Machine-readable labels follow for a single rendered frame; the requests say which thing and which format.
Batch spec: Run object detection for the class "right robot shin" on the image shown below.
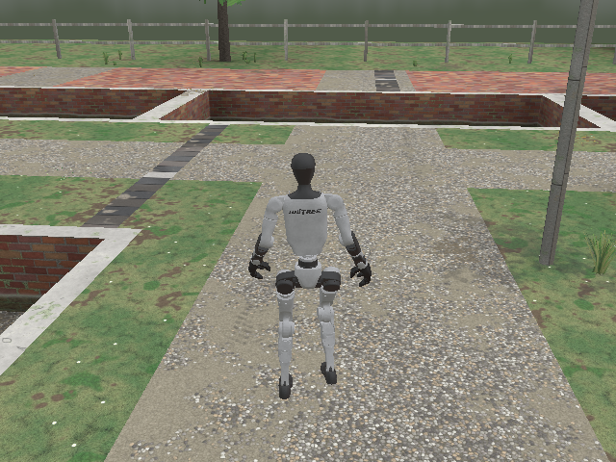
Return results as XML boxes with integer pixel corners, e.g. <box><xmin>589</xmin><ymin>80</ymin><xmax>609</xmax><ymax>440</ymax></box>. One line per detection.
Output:
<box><xmin>320</xmin><ymin>306</ymin><xmax>335</xmax><ymax>372</ymax></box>

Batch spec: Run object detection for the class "right robot thigh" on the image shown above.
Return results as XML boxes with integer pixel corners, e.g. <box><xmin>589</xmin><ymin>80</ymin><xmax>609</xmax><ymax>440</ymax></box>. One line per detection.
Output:
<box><xmin>317</xmin><ymin>267</ymin><xmax>341</xmax><ymax>322</ymax></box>

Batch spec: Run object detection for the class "left robot upper arm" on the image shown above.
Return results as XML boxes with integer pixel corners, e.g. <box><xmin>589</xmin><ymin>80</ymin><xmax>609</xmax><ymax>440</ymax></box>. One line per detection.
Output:
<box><xmin>259</xmin><ymin>195</ymin><xmax>285</xmax><ymax>248</ymax></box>

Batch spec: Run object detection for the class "right robot hand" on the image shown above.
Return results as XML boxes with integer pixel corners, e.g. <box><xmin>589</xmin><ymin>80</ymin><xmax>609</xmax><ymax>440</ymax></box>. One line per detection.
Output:
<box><xmin>350</xmin><ymin>263</ymin><xmax>372</xmax><ymax>287</ymax></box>

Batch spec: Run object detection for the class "right robot upper arm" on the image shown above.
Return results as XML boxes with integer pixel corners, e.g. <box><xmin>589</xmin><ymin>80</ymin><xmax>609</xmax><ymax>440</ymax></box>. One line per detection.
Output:
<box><xmin>324</xmin><ymin>193</ymin><xmax>354</xmax><ymax>246</ymax></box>

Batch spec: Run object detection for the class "left robot hand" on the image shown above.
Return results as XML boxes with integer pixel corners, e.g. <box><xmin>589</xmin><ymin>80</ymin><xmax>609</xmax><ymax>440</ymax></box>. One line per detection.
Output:
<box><xmin>248</xmin><ymin>261</ymin><xmax>270</xmax><ymax>279</ymax></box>

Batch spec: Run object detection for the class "robot right forearm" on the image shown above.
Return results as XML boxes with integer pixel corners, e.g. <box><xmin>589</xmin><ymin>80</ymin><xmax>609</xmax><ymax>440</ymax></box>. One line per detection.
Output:
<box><xmin>346</xmin><ymin>231</ymin><xmax>368</xmax><ymax>270</ymax></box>

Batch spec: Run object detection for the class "robot left forearm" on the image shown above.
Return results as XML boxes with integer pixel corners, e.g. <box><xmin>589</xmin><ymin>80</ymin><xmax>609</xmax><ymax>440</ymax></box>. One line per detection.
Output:
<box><xmin>250</xmin><ymin>233</ymin><xmax>269</xmax><ymax>266</ymax></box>

